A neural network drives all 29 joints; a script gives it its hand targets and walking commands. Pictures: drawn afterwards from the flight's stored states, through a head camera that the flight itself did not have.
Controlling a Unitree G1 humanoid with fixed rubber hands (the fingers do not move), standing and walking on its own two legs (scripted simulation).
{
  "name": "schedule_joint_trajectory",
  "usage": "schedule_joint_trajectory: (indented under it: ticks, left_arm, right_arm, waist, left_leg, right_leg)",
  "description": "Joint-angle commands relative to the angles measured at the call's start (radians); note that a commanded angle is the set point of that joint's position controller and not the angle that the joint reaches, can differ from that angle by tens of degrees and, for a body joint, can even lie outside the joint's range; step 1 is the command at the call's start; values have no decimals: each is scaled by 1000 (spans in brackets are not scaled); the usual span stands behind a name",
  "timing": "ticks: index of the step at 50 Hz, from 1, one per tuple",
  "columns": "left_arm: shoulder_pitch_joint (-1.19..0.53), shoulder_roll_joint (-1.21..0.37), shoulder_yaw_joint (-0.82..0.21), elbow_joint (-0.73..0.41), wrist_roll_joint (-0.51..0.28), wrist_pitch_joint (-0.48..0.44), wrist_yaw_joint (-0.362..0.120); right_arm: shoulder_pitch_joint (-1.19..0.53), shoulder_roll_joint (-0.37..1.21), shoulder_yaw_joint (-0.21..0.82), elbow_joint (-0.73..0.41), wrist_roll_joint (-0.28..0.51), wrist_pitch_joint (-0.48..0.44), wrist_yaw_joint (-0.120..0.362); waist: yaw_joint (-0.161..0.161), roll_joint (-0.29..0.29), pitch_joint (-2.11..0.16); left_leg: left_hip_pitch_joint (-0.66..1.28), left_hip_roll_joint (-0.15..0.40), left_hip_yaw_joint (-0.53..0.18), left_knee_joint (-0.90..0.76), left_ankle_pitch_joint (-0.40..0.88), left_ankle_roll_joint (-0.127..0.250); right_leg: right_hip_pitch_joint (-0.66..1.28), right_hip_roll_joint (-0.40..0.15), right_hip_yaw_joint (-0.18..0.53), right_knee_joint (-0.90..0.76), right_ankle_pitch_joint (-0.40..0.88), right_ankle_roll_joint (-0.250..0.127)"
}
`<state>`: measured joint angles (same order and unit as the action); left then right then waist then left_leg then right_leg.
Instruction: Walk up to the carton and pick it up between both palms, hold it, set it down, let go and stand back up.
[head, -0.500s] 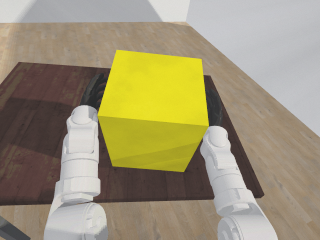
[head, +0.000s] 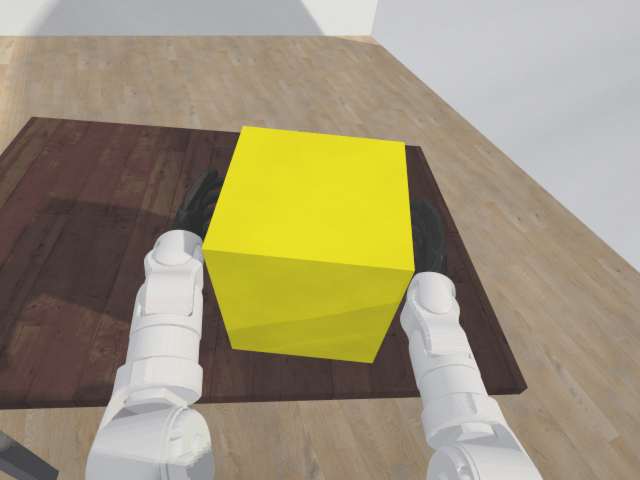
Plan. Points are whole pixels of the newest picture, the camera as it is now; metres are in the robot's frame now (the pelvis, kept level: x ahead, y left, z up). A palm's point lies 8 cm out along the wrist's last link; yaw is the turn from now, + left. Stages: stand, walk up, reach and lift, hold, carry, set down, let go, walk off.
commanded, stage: set down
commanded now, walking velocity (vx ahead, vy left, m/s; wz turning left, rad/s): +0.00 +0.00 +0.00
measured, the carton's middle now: (312, 252) +0.41 -0.04 +0.07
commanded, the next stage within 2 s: none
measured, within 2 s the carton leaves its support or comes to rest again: neither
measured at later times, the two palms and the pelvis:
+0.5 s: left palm (201, 223) +0.43 +0.10 +0.10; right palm (427, 266) +0.36 -0.19 +0.10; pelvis +0.01 +0.00 +0.00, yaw +0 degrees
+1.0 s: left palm (204, 234) +0.44 +0.10 +0.08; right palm (421, 282) +0.35 -0.18 +0.07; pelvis +0.01 +0.00 +0.00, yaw +0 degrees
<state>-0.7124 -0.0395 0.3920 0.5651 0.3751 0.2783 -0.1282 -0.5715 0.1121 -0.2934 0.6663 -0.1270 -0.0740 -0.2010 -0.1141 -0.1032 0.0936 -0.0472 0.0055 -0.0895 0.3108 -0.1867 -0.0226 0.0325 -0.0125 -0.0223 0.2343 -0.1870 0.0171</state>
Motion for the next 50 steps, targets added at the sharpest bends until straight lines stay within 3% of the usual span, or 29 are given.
schedule_joint_trajectory:
  ticks: [1, 5, 6, 9, 13, 19, 23, 26, 29, 35, 38, 39, 40, 41, 46, 50]
  left_arm:
    - [-615, -469, -375, 33, -99, -121, -118]
    - [-530, -428, -301, 129, -50, -98, -141]
    - [-521, -433, -297, 134, -48, -91, -145]
    - [-508, -421, -270, 151, -36, -78, -154]
    - [-551, -440, -305, 139, -55, -100, -146]
    - [-629, -472, -371, 143, -93, -169, -123]
    - [-572, -445, -301, 218, -54, -167, -137]
    - [-526, -430, -251, 262, -24, -144, -150]
    - [-523, -430, -241, 267, -18, -137, -156]
    - [-619, -466, -296, 234, -49, -193, -137]
    - [-630, -489, -333, 231, -63, -229, -117]
    - [-622, -486, -329, 245, -63, -237, -114]
    - [-607, -494, -333, 251, -62, -243, -113]
    - [-583, -497, -325, 269, -52, -246, -113]
    - [-498, -460, -238, 349, 0, -207, -143]
    - [-504, -467, -227, 347, 7, -200, -149]
  right_arm:
    - [-631, 481, 303, -114, -56, -116, 96]
    - [-561, 471, 268, -32, -67, -84, 87]
    - [-560, 462, 257, -31, -69, -80, 85]
    - [-565, 448, 255, -39, -71, -68, 87]
    - [-586, 452, 249, -63, -79, -91, 85]
    - [-609, 504, 254, -54, -102, -146, 82]
    - [-558, 505, 240, 1, -115, -133, 78]
    - [-551, 492, 227, 9, -118, -117, 75]
    - [-556, 482, 210, 11, -125, -113, 74]
    - [-593, 516, 209, -8, -153, -161, 77]
    - [-602, 530, 216, 3, -160, -203, 81]
    - [-607, 533, 222, 9, -156, -211, 85]
    - [-582, 537, 220, 27, -155, -219, 83]
    - [-571, 540, 217, 48, -161, -225, 82]
    - [-510, 510, 186, 112, -169, -190, 70]
    - [-528, 502, 169, 100, -182, -190, 67]
  waist:
    - [-64, 134, -579]
    - [-46, 109, -442]
    - [-56, 107, -415]
    - [-48, 100, -378]
    - [-66, 123, -450]
    - [-85, 148, -621]
    - [-51, 125, -534]
    - [-40, 103, -452]
    - [-49, 114, -430]
    - [-73, 144, -573]
    - [-72, 175, -666]
    - [-53, 174, -660]
    - [-63, 172, -666]
    - [-49, 177, -656]
    - [-47, 114, -451]
    - [-59, 113, -438]
  left_leg:
    - [83, -53, 191, 2, 293, -26]
    - [44, -56, 206, -28, 227, -12]
    - [40, -55, 205, -41, 213, -11]
    - [52, -54, 207, -42, 215, -9]
    - [89, -48, 197, -16, 270, -23]
    - [100, -46, 185, 33, 376, -41]
    - [32, -50, 204, 5, 318, -25]
    - [10, -51, 212, -20, 273, -16]
    - [18, -48, 212, -24, 263, -15]
    - [54, -41, 196, 10, 335, -35]
    - [92, -32, 188, 47, 436, -53]
    - [86, -32, 191, 53, 456, -52]
    - [92, -32, 190, 60, 473, -54]
    - [82, -30, 192, 61, 483, -54]
    - [-2, -38, 209, 3, 331, -26]
    - [-12, -39, 206, -1, 298, -28]
  right_leg:
    - [182, 26, -99, 81, 653, 72]
    - [183, 16, -85, 74, 631, 83]
    - [178, 19, -88, 70, 608, 83]
    - [161, 22, -88, 64, 580, 84]
    - [124, 32, -99, 60, 579, 75]
    - [104, 35, -104, 84, 697, 67]
    - [139, 25, -85, 88, 720, 75]
    - [152, 22, -81, 82, 692, 82]
    - [128, 24, -82, 76, 651, 80]
    - [87, 34, -97, 80, 672, 68]
    - [54, 42, -103, 87, 714, 58]
    - [53, 43, -100, 86, 714, 58]
    - [57, 45, -100, 87, 746, 57]
    - [60, 44, -95, 90, 751, 57]
    - [107, 33, -81, 72, 700, 69]
    - [93, 31, -83, 73, 659, 70]
